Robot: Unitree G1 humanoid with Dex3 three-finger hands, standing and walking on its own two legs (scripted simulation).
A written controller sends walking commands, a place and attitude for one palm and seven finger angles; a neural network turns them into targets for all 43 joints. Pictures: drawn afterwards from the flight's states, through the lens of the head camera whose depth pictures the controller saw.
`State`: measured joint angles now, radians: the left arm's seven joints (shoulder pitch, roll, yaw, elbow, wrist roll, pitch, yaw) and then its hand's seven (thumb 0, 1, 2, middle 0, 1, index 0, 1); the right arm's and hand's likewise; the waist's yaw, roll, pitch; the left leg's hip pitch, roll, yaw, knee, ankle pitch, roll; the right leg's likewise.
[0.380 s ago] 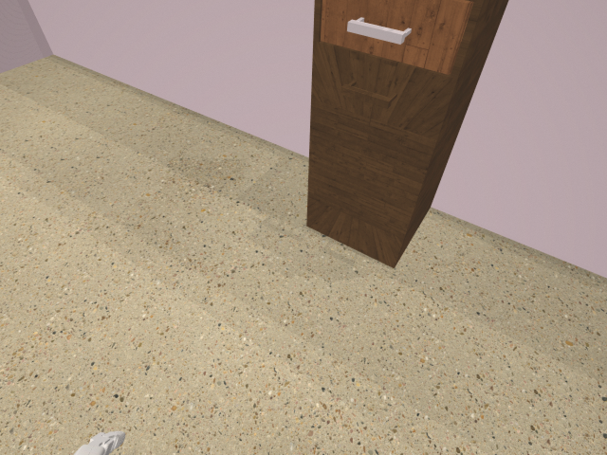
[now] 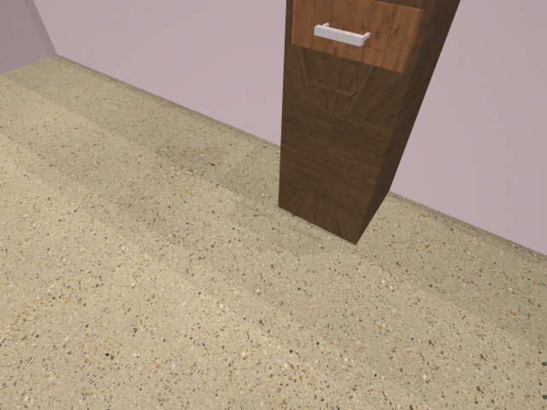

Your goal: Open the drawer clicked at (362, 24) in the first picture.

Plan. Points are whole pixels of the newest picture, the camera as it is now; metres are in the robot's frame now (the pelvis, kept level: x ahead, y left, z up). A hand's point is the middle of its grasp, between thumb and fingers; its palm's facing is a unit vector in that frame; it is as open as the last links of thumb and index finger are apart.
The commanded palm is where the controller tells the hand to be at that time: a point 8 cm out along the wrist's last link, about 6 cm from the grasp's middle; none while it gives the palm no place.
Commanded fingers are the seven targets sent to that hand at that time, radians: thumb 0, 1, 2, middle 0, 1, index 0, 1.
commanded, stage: stand and wait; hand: left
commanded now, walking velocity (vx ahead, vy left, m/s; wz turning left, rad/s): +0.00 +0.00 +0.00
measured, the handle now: (342, 32) +1.08 -0.13 +0.13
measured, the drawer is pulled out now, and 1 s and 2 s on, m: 0.00 0.00 0.00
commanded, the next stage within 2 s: look at it before walking up in 0.52 s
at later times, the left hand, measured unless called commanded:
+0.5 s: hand out of the picture +0.05 +0.24 -0.15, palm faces -0.03 -0.94 -0.34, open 7.4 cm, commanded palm none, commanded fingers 0.00 0.90 0.90 -0.20 -0.30 -0.20 -0.30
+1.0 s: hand out of the picture +0.07 +0.24 -0.15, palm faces -0.03 -0.94 -0.34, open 7.4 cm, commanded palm none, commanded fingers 0.00 0.90 0.90 -0.20 -0.30 -0.20 -0.30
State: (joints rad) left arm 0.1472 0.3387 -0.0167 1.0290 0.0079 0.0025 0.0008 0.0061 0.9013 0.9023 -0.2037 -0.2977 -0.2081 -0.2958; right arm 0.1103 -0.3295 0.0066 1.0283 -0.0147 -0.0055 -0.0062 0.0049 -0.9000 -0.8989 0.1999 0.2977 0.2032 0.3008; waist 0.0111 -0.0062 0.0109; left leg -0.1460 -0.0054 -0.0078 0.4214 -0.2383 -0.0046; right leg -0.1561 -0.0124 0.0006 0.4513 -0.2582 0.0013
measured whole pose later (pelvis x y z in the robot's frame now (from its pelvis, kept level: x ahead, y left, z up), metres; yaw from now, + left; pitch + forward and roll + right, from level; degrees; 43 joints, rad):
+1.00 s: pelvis -0.01 -0.01 +0.00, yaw +0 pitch -2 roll +0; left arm 0.14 0.34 -0.01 1.09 0.01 -0.01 0.00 0.01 0.90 0.90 -0.20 -0.30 -0.21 -0.30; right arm 0.12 -0.34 0.01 1.11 -0.01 -0.01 0.00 0.00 -0.90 -0.90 0.20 0.30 0.20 0.30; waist 0.00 0.00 0.02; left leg -0.14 0.01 -0.01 0.36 -0.19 -0.02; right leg -0.15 0.01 0.00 0.38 -0.21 -0.01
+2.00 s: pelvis +0.18 +0.10 +0.00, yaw +17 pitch +0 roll +0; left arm 0.19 0.20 0.05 1.01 0.02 0.00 -0.01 0.01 0.91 0.90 -0.20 -0.30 -0.20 -0.29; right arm 0.40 -0.10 -0.02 1.10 -0.01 -0.07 -0.02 0.00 -0.90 -0.90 0.20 0.30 0.20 0.30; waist -0.02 -0.04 0.02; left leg -0.01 -0.07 0.03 0.29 -0.28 0.07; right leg -0.62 -0.12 -0.06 1.01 -0.19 0.07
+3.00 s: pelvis +0.34 +0.15 +0.00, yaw -12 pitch +0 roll -1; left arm 0.20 0.28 0.10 0.95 0.02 0.09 -0.03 0.01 0.91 0.90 -0.20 -0.30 -0.20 -0.29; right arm 0.22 -0.17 -0.03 0.93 -0.02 0.01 -0.03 0.00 -0.90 -0.90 0.20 0.30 0.20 0.30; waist 0.02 -0.03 0.07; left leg -0.15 0.10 0.20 0.47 -0.30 0.00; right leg -0.46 -0.05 -0.02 1.01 -0.41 0.08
